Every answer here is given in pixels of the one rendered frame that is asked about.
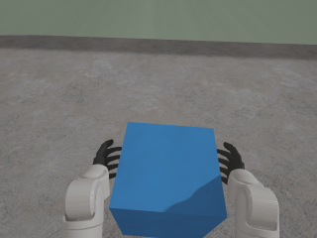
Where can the robot left forearm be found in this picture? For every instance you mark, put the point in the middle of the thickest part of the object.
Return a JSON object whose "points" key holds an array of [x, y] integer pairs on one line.
{"points": [[83, 204]]}

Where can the carton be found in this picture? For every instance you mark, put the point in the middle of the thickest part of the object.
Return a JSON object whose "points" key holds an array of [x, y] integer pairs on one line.
{"points": [[168, 182]]}

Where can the robot right hand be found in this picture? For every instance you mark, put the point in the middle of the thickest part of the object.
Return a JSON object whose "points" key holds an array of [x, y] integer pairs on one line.
{"points": [[234, 163]]}

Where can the robot right forearm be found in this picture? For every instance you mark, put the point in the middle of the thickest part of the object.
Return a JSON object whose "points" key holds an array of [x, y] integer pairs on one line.
{"points": [[256, 206]]}

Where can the robot left hand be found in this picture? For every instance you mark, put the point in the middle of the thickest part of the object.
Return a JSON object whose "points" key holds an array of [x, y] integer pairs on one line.
{"points": [[102, 159]]}

